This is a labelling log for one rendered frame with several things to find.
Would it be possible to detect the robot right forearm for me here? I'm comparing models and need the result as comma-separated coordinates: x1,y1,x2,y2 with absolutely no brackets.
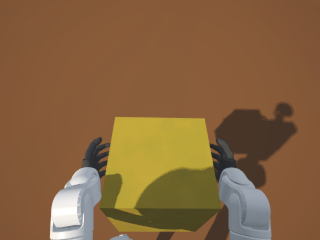
218,167,272,240

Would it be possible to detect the robot left hand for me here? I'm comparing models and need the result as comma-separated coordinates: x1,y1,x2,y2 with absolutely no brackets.
81,137,111,179

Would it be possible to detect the robot right hand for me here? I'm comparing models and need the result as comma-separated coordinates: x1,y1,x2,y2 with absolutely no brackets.
209,138,237,181

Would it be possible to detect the carton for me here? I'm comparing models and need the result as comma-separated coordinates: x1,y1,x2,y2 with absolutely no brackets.
99,117,222,232

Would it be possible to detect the robot left forearm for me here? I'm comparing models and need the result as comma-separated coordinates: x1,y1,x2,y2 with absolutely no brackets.
50,167,102,240

